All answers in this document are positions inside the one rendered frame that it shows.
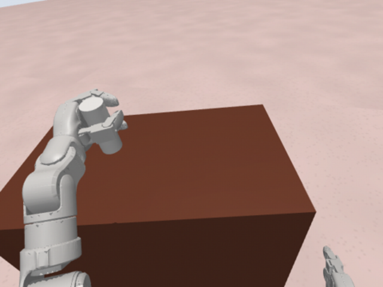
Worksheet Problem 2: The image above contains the can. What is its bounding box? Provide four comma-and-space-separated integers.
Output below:
79, 97, 123, 154

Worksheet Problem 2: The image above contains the left robot arm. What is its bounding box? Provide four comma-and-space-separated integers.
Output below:
19, 135, 91, 287

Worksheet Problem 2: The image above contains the right robot hand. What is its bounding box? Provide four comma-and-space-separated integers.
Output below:
323, 246, 355, 287

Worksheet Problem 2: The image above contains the left robot hand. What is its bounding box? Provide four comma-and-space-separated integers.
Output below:
53, 88, 128, 152

